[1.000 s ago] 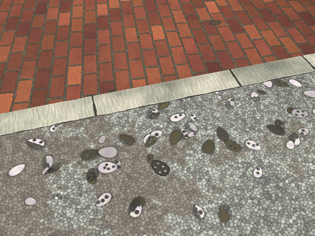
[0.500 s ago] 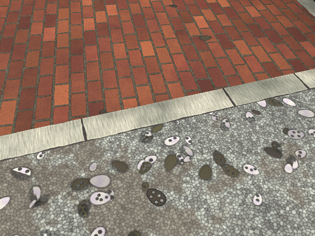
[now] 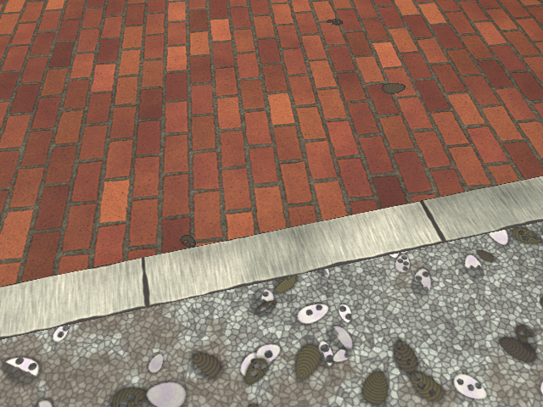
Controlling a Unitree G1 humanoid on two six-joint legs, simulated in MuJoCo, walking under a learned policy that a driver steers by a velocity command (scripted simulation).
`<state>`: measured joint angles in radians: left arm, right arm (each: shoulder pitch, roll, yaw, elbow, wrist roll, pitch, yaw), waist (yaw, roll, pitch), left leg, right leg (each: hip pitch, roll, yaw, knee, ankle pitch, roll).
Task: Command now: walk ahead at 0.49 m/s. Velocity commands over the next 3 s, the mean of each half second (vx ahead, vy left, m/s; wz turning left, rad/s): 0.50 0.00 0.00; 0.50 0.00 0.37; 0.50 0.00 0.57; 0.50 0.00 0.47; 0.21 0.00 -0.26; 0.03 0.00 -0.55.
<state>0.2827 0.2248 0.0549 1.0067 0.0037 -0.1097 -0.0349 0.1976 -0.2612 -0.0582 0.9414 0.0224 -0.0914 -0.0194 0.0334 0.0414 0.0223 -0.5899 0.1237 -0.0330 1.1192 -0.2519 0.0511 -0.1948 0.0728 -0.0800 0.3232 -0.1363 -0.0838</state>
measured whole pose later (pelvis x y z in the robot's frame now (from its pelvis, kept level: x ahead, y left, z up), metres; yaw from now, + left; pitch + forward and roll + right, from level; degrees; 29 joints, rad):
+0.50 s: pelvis +0.29 +0.07 +0.00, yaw +0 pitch +1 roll +0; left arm 0.26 0.26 0.06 0.98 -0.03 -0.10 0.01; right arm 0.21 -0.23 -0.06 0.94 0.00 -0.10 0.03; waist -0.01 -0.03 0.03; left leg -0.29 -0.03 0.07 0.41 -0.14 0.07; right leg -0.48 -0.08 0.02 1.17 -0.33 -0.05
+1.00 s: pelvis +0.57 +0.03 -0.01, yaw +13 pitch +2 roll +0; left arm 0.14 0.23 0.07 0.89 0.01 -0.11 -0.02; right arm 0.33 -0.27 -0.08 0.90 0.04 -0.05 -0.02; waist -0.01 0.04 0.02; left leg -0.46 0.03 -0.06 1.18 -0.39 0.04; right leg -0.33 0.00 -0.06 0.46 -0.17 -0.02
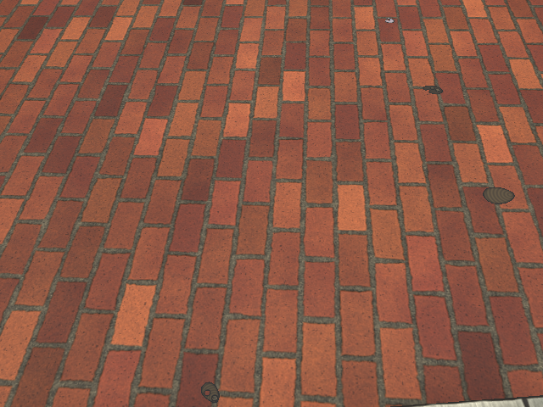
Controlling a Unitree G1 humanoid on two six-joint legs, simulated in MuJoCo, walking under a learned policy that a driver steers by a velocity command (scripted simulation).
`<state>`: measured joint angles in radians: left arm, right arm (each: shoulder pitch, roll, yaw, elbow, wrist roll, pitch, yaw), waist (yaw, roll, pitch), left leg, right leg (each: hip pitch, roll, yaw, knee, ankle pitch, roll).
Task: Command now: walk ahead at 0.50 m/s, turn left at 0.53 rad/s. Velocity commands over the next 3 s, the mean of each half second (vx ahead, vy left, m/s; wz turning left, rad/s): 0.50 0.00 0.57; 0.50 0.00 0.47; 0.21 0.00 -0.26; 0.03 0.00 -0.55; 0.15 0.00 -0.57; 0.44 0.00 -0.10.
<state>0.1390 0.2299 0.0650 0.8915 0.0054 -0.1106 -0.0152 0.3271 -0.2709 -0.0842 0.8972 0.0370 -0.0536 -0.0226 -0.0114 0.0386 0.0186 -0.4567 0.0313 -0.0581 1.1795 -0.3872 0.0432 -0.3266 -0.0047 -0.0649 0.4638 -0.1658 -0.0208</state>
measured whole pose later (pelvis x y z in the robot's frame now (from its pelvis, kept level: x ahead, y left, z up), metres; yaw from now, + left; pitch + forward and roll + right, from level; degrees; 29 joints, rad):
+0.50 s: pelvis +0.25 +0.08 -0.01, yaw +19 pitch +1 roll -1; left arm 0.20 0.29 0.08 0.90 -0.02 -0.11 0.00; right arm 0.18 -0.27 -0.09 0.70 0.02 -0.05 0.05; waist 0.02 0.00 0.07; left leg -0.42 -0.07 0.03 0.59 -0.19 0.10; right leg -0.36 -0.07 0.01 1.21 -0.43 -0.01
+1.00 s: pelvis +0.56 +0.13 -0.08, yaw +31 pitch +3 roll +3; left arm 0.05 0.29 0.06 0.72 0.01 -0.12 -0.08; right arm 0.46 -0.28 -0.08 0.78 0.03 -0.03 -0.06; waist -0.09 -0.07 -0.04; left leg -0.10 -0.11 -0.19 0.86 -0.80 0.03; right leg -0.47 -0.05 0.07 0.40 0.26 -0.03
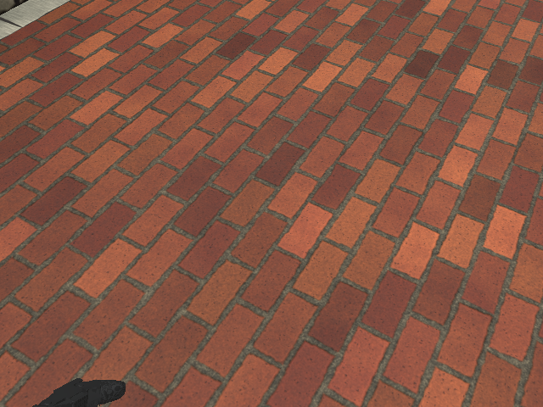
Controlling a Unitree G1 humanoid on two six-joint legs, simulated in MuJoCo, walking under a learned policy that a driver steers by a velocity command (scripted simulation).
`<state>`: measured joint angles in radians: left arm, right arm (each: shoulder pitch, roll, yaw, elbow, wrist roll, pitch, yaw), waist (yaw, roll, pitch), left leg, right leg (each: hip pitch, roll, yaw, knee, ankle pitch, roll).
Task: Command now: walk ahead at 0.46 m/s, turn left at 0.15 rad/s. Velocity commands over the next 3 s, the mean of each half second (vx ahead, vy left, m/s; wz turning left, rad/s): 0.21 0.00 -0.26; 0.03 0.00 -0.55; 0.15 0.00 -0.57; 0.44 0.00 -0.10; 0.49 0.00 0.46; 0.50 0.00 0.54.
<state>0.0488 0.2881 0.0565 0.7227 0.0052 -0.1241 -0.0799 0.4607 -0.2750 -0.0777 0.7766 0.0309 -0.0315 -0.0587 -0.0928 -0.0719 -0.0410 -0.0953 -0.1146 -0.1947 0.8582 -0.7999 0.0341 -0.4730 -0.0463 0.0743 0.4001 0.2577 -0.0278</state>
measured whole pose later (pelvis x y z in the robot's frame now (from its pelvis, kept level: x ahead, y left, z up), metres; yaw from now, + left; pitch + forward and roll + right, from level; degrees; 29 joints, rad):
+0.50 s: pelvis +0.21 -0.05 -0.04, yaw -13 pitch +4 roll +0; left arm 0.32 0.30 0.09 0.80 -0.02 0.01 0.04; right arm 0.01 -0.24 -0.05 0.63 -0.03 -0.07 -0.02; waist 0.07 -0.02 0.00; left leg -0.44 -0.06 -0.09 0.47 -0.09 0.01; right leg -0.24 0.16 0.22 0.62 -0.43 -0.05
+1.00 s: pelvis +0.20 -0.10 -0.03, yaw -31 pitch +2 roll +2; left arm 0.24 0.29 0.06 0.64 0.01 0.04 0.00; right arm 0.13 -0.33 -0.10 0.73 -0.01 0.02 -0.04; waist 0.01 0.04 0.04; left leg -0.56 0.01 -0.02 1.04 -0.43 -0.05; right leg -0.32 0.03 0.06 0.55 -0.27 -0.04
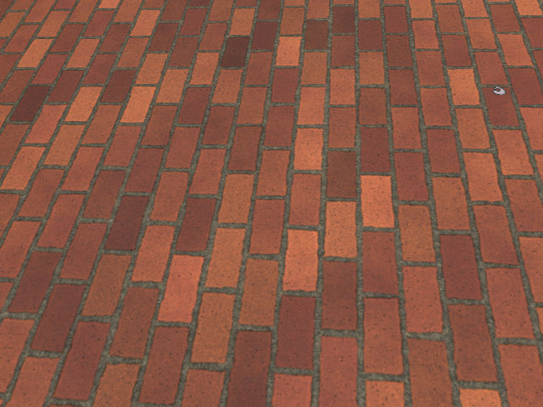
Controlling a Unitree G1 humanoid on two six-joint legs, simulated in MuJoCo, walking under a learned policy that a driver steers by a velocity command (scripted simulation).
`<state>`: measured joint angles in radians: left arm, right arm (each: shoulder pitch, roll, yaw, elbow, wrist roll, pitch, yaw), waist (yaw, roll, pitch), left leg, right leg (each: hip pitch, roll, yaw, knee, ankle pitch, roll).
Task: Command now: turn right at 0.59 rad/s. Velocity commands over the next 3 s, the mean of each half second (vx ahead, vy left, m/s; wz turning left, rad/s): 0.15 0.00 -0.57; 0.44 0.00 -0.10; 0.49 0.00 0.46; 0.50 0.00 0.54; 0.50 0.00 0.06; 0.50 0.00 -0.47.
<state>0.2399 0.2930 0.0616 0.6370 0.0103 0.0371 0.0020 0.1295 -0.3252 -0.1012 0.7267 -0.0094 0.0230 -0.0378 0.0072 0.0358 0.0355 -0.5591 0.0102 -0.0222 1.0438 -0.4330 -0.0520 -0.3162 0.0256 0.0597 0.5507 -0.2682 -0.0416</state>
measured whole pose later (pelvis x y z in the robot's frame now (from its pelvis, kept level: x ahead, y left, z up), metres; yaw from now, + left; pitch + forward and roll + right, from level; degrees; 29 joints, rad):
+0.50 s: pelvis +0.07 +0.01 +0.01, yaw -16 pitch +2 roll +0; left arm 0.25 0.33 0.08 0.63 -0.02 0.01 0.01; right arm 0.27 -0.27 -0.08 0.75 0.00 -0.07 0.00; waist -0.02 -0.05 -0.02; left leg -0.15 -0.02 -0.01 0.41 -0.29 0.02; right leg -0.53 0.06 0.13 1.01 -0.36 0.00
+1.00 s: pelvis +0.26 -0.12 +0.01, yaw -17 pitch +1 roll -1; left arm 0.30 0.26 0.05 0.72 0.01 -0.09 -0.02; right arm 0.24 -0.32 -0.06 0.78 0.03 -0.06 0.01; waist 0.02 0.05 0.03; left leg -0.61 0.10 -0.05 1.09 -0.23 0.00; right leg -0.14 0.05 -0.07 0.31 -0.19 -0.06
